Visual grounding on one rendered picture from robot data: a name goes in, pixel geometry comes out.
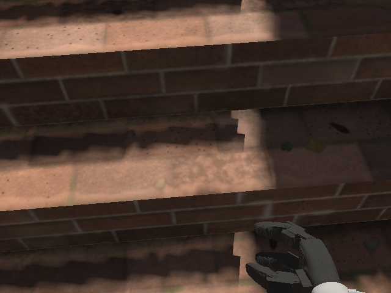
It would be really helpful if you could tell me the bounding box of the robot right hand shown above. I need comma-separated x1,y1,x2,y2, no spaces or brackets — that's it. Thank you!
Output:
246,221,342,293

